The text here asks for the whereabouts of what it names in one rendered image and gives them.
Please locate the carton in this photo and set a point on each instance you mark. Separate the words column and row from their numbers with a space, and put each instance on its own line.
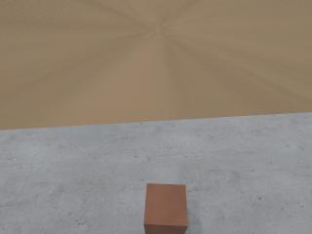
column 165, row 210

